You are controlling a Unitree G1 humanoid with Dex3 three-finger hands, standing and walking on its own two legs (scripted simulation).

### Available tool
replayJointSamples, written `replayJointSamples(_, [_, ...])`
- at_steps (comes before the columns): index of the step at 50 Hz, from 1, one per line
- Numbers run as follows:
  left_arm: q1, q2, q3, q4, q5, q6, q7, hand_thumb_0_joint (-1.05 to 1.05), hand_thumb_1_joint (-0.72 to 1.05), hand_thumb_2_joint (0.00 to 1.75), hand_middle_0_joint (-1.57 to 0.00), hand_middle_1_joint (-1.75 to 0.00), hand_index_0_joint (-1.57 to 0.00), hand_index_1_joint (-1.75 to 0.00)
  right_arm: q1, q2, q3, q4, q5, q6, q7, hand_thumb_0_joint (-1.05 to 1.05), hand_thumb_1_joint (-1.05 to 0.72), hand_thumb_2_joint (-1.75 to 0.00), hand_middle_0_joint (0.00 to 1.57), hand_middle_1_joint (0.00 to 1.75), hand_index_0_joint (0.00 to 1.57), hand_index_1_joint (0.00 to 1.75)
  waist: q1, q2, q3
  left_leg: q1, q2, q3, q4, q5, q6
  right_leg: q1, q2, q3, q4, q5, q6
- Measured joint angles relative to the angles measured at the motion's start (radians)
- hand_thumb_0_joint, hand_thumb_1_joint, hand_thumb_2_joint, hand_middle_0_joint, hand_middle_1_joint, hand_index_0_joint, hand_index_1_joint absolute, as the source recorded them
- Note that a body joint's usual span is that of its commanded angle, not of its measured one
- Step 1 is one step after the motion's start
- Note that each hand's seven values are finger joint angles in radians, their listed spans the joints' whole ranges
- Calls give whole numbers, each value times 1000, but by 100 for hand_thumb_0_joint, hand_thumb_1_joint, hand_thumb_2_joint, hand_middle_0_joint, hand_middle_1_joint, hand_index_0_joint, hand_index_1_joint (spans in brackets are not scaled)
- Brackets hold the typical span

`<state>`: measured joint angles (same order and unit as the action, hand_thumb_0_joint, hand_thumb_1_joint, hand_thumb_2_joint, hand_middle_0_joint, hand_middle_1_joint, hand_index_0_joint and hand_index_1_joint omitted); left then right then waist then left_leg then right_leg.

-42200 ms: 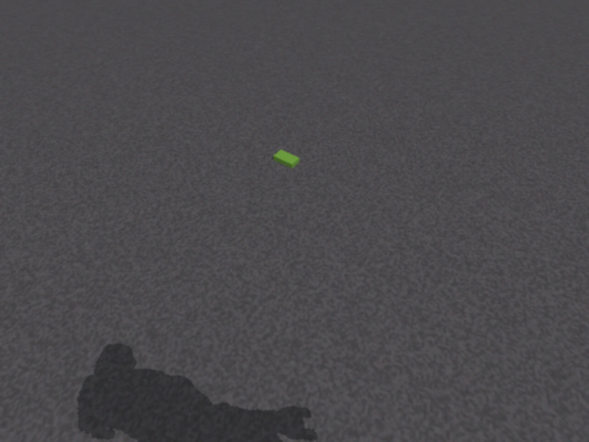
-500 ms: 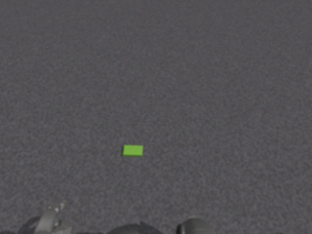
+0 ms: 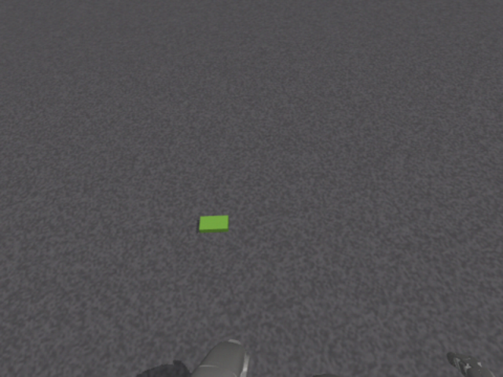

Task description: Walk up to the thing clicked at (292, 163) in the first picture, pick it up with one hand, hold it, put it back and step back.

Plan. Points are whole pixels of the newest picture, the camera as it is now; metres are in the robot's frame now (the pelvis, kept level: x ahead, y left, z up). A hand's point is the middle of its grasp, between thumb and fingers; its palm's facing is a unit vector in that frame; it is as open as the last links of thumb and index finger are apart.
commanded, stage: step back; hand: left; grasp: from above
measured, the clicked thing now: (214, 224) +0.80 +0.26 -0.74
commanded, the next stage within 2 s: stand in 1.68 s
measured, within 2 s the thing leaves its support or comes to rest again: neither
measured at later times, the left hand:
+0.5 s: hand out of the picture -0.10 +0.25 -0.15, palm faces -0.01 -0.92 -0.38, open 7.4 cm
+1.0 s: hand out of the picture -0.21 +0.24 -0.14, palm faces +0.07 -0.92 -0.39, open 7.4 cm
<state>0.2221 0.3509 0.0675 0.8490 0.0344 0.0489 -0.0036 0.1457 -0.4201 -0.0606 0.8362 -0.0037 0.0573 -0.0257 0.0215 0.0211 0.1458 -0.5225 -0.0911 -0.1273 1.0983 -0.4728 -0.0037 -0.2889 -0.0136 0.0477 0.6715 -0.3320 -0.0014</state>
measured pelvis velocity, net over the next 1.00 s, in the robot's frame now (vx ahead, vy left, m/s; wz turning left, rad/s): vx -0.25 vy -0.05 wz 0.06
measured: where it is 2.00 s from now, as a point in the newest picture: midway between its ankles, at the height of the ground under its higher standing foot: outside the picture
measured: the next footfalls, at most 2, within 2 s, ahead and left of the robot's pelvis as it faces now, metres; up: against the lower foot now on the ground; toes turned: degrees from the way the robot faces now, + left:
left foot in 0.16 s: -0.03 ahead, +0.11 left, +0.00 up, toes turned +2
right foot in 0.52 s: -0.18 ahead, -0.16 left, +0.00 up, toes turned +4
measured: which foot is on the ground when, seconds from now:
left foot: up 0.00-0.14, down 0.16-0.54, up 0.56-0.78, down 0.80-1.00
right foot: down 0.00-0.18, up 0.20-0.50, down 0.52-1.00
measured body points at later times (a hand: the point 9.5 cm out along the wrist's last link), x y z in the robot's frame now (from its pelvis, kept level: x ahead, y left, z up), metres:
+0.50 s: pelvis -0.18 -0.03 +0.00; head -0.13 -0.02 +0.44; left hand -0.10 +0.30 -0.13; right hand -0.05 -0.34 -0.10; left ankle -0.07 +0.11 -0.72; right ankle -0.23 -0.17 -0.72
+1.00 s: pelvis -0.25 -0.05 +0.01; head -0.25 -0.04 +0.46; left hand -0.21 +0.29 -0.11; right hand -0.18 -0.35 -0.12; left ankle -0.24 +0.09 -0.72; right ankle -0.24 -0.16 -0.71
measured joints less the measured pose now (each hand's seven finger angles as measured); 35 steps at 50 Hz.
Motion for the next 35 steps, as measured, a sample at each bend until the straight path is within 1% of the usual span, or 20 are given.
replayJointSamples(3, [-16, 3, 0, -17, 6, 2, 9, 1, 90, 89, -21, -30, -20, -30, 37, 0, 3, 8, -2, -7, 1, 1, -91, -90, 20, 30, 20, 30, -6, -5, -4, 60, -8, 17, -6, -21, -7, -29, -15, -14, -15, 37, 3])
replayJointSamples(6, [-49, 19, 0, -50, 6, -2, 19, 1, 90, 89, -21, -30, -20, -30, 60, 11, 6, 19, -10, -7, 4, 1, -91, -90, 20, 30, 20, 30, -17, -14, 6, 167, 27, 59, -191, -32, -5, -69, -26, -41, -5, 63, 11])
replayJointSamples(8, [-77, 34, -2, -70, -4, 1, 21, 1, 90, 89, -21, -30, -20, -30, 72, 19, 7, 25, -16, -15, 8, 1, -91, -90, 20, 30, 20, 30, -28, -25, 15, 253, 49, 89, -392, 65, 4, -107, -38, -60, 33, 66, 19])
replayJointSamples(9, [-97, 47, 0, -74, -8, 4, 22, 1, 90, 89, -21, -30, -20, -30, 65, 35, 5, 37, -22, -19, 7, 1, -91, -90, 20, 30, 20, 30, -23, -60, 35, 265, 29, 105, -423, 104, 16, -123, -59, -47, 59, 66, 21])
replayJointSamples(10, [-111, 53, 3, -73, -13, 9, 24, 1, 90, 89, -21, -30, -20, -30, 60, 49, 9, 44, -26, -18, 11, 1, -91, -90, 20, 30, 20, 30, -13, -83, 49, 262, 19, 120, -422, 118, 25, -139, -55, -19, 88, 28, 11])
replayJointSamples(12, [-122, 48, 6, -58, -17, 20, 28, 1, 90, 89, -21, -30, -20, -30, 57, 57, 19, 45, -31, -19, 22, 1, -91, -90, 20, 30, 20, 30, -24, -71, 50, 236, 40, 109, -412, 137, 34, -177, 17, 29, 234, -133, 1])
replayJointSamples(13, [-124, 49, 7, -51, -22, 26, 28, 1, 90, 89, -21, -30, -20, -30, 56, 62, 24, 46, -32, -22, 22, 1, -90, -90, 20, 30, 21, 30, -31, -66, 47, 230, 52, 102, -423, 154, 34, -194, 56, 56, 327, -167, -5])
replayJointSamples(15, [-119, 50, 9, -42, -30, 29, 27, 1, 90, 89, -21, -30, -20, -30, 50, 70, 32, 46, -34, -24, 17, 1, -90, -90, 20, 30, 21, 30, -32, -65, 34, 218, 71, 99, -459, 194, 30, -212, 108, 90, 479, -175, -12])
replayJointSamples(17, [-102, 50, 11, -38, -30, 24, 22, 1, 90, 89, -21, -30, -20, -30, 36, 69, 32, 40, -35, -23, 13, 1, -90, -90, 20, 30, 21, 30, -28, -60, 23, 201, 89, 102, -485, 229, 28, -197, 123, 93, 547, -169, -2])
replayJointSamples(19, [-81, 50, 12, -33, -26, 22, 18, 1, 90, 89, -21, -30, -20, -30, 17, 66, 28, 25, -36, -23, 10, 1, -90, -90, 20, 30, 21, 30, -24, -55, 17, 181, 107, 109, -500, 257, 26, -151, 113, 86, 523, -176, 15])
replayJointSamples(21, [-64, 49, 10, -25, -24, 21, 13, 1, 90, 89, -21, -30, -20, -30, -5, 57, 24, 7, -37, -25, 8, 1, -90, -90, 20, 30, 21, 30, -18, -46, 17, 156, 125, 118, -502, 281, 21, -87, 88, 69, 418, -188, 25])
replayJointSamples(24, [-44, 51, 7, 1, -22, 12, 5, 1, 90, 89, -21, -30, -20, -30, -37, 40, 21, -14, -37, -23, 10, 1, -90, -90, 20, 30, 21, 30, -11, -36, 12, 108, 147, 130, -486, 308, 5, 27, 41, 29, 166, -173, 15])
replayJointSamples(25, [-36, 50, 6, 13, -22, 4, 3, 1, 90, 89, -21, -30, -20, -30, -45, 32, 21, -17, -35, -19, 13, 1, -90, -90, 20, 30, 21, 30, -6, -31, 6, 87, 155, 134, -472, 313, -1, 71, 30, 12, 56, -137, 6])
replayJointSamples(26, [-28, 46, 8, 28, -19, -6, 2, 1, 90, 89, -21, -30, -20, -30, -53, 21, 19, -17, -33, -14, 16, 1, -90, -90, 20, 30, 21, 30, -3, -16, 1, 64, 168, 131, -448, 313, -6, 101, 33, -1, -23, -104, 1])
replayJointSamples(27, [-26, 31, 9, 46, -11, -12, 2, 1, 90, 89, -21, -30, -20, -30, -61, 9, 13, -11, -31, -9, 15, 1, -90, -90, 20, 30, 21, 30, -11, 18, 8, 45, 176, 97, -414, 274, -1, 104, 54, -20, -30, -89, 1])
replayJointSamples(28, [-15, 23, 7, 55, -4, -11, -1, 1, 91, 89, -21, -30, -20, -30, -55, 7, 6, -3, -29, -3, 10, 1, -90, -90, 20, 30, 21, 30, -12, 26, 1, 28, 152, 59, -374, 176, 0, 92, 56, -27, -14, -86, -1])
replayJointSamples(29, [0, 20, 4, 59, 0, -10, -3, 1, 90, 89, -21, -30, -20, -30, -43, 11, 1, 8, -27, 3, 6, 1, -90, -90, 20, 30, 21, 30, -1, 15, -14, 11, 114, 36, -310, 91, -6, 75, 45, -20, 1, -85, -8])
replayJointSamples(30, [14, 18, 2, 64, 1, -10, -3, 1, 90, 89, -21, -30, -20, -30, -29, 12, 1, 17, -24, 7, 6, 1, -90, -90, 20, 30, 20, 30, 10, 2, -26, -2, 79, 20, -232, 51, -10, 66, 31, -10, 5, -79, -13])
replayJointSamples(32, [32, 9, -2, 74, 4, -13, 1, 1, 90, 89, -21, -30, -20, -30, 0, 5, 0, 34, -18, 3, 9, 1, -90, -90, 20, 30, 20, 30, 13, -2, -41, -11, 31, -1, -109, 44, -11, 61, 11, -11, -13, -56, -11])
replayJointSamples(35, [42, 7, -1, 75, 10, -28, 2, 1, 90, 89, -21, -30, -20, -30, 43, -4, -2, 58, -19, -8, 17, 1, -91, -90, 20, 30, 20, 30, 11, 2, -54, 38, 25, 21, -81, 38, -20, 50, -6, -25, -26, -34, -8])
